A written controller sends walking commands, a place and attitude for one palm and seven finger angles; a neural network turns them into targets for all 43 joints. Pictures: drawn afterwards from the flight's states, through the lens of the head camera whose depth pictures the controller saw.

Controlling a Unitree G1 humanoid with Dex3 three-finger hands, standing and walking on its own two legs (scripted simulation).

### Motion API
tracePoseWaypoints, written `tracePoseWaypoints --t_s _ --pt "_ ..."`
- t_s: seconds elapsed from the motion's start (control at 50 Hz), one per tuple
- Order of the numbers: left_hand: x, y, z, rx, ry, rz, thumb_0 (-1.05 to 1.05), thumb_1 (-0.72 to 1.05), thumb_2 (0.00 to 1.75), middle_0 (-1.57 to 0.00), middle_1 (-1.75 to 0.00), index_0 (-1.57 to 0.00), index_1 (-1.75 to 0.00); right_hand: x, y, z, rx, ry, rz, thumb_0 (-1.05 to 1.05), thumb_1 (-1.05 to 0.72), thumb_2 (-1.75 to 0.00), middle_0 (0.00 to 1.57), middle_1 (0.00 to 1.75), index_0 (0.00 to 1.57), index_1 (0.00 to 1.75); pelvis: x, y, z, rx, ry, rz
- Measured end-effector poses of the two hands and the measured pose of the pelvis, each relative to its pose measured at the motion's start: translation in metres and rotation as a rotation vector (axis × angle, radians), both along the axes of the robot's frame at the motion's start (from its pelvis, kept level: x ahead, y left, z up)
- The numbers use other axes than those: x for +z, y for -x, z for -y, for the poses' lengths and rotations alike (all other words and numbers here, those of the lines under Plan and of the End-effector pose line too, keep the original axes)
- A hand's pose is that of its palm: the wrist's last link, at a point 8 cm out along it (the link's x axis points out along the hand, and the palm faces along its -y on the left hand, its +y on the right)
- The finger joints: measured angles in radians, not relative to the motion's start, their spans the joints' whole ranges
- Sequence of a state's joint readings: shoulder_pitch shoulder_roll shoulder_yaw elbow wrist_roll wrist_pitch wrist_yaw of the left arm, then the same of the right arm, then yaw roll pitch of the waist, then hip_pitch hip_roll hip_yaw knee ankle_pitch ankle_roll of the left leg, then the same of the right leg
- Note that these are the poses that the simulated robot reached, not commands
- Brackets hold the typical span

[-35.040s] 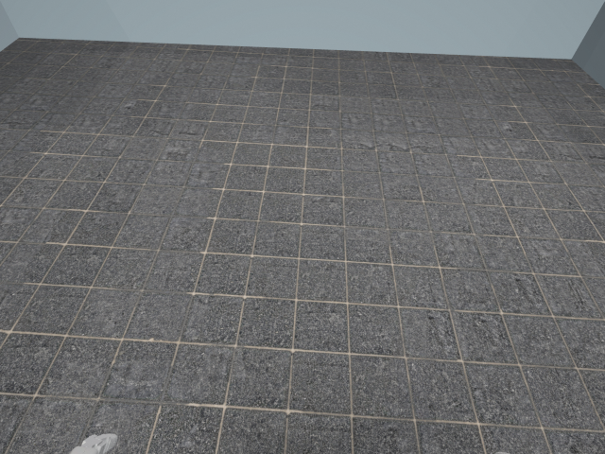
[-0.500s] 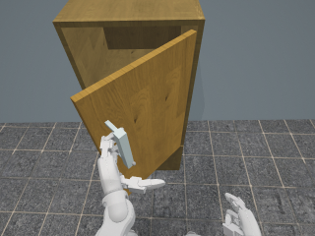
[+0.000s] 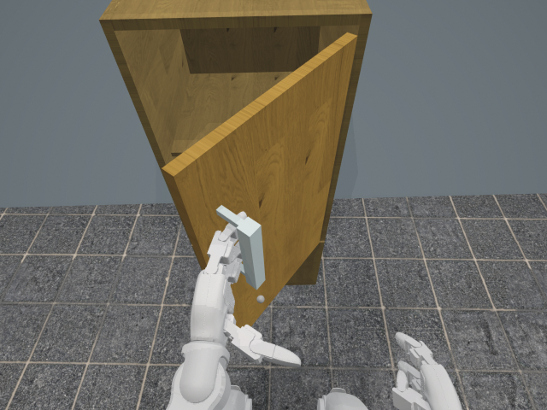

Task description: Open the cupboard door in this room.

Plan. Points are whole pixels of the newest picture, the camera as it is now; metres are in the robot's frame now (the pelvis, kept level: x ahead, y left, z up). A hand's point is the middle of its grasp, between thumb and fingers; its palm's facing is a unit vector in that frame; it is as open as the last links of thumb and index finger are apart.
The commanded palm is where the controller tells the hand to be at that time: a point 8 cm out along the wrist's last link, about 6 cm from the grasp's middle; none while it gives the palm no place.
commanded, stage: slide the hand sideways off the handle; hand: left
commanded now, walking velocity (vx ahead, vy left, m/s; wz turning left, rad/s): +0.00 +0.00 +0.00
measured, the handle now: (241, 249) +0.32 +0.06 +0.07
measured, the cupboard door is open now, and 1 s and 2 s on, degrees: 50 48 48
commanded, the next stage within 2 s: draw the hand back to the body in 0.88 s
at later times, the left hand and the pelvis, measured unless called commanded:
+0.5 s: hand (231, 321) +0.22 +0.07 +0.07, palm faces +0.00 -1.00 +0.02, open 16.1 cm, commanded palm +0.19 +0.13 +0.06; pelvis +0.02 +0.00 +0.00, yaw +0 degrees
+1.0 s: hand (190, 352) +0.19 +0.11 +0.06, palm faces +0.03 -1.00 +0.01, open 16.3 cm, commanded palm +0.16 +0.16 +0.07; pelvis +0.01 -0.01 -0.02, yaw +1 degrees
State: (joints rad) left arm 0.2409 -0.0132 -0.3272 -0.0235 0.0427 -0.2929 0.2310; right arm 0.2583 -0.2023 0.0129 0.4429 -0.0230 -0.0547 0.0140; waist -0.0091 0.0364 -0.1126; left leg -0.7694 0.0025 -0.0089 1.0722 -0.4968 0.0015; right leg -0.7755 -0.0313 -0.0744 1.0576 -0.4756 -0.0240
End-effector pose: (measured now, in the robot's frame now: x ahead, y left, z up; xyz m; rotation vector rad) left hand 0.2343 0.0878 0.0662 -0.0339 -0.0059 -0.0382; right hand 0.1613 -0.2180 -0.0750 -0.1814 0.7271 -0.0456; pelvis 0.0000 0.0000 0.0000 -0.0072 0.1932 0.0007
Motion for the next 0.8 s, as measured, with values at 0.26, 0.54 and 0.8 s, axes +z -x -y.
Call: tracePoseWaypoints --t_s 0.26,0.54,0.8 --pt "0.003 0.015 -0.015 0.011 -0.014 -0.018 -0.01 -0.50 0.30 -0.17 -0.31 -0.18 -0.31 0.008 -0.007 -0.009 0.001 -0.012 0.018 0.02 -0.90 -0.90 0.20 0.30 0.20 0.30 0.001 -0.006 -0.002 -0.010 0.001 0.001" --pt "-0.001 0.034 -0.036 0.042 -0.019 -0.049 -0.01 -0.50 0.30 -0.19 -0.32 -0.21 -0.33 0.010 -0.034 -0.001 0.019 0.003 0.060 0.02 -0.90 -0.90 0.20 0.30 0.20 0.30 -0.004 -0.018 0.005 -0.004 0.003 -0.030" --pt "-0.001 0.059 -0.065 0.106 -0.045 -0.079 -0.01 -0.50 0.30 -0.17 -0.31 -0.19 -0.32 0.000 -0.039 0.012 -0.008 0.009 0.051 0.02 -0.90 -0.90 0.20 0.30 0.20 0.30 -0.011 -0.022 0.013 0.006 0.003 -0.052"
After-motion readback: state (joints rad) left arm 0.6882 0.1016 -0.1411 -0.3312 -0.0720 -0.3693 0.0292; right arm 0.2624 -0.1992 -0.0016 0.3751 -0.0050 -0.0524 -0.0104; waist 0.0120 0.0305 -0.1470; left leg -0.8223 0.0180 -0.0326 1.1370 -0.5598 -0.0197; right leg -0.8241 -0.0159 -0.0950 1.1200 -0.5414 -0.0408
